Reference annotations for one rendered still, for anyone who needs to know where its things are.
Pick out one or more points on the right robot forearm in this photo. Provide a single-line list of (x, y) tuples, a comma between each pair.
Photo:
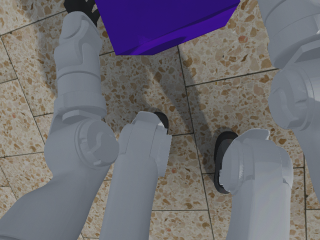
[(293, 28)]

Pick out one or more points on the right robot shin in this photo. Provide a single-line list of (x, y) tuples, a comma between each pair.
[(260, 133)]

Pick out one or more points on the robot left upper arm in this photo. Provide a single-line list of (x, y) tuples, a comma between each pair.
[(79, 157)]

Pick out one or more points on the robot left thigh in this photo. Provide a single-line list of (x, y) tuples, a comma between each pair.
[(133, 184)]

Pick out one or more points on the carton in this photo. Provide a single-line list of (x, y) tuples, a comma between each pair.
[(148, 27)]

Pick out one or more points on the robot right upper arm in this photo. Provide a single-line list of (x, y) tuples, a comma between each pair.
[(294, 103)]

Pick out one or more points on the left robot hand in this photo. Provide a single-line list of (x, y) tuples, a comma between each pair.
[(83, 6)]

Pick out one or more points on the left robot forearm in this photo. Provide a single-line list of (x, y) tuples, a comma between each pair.
[(78, 74)]

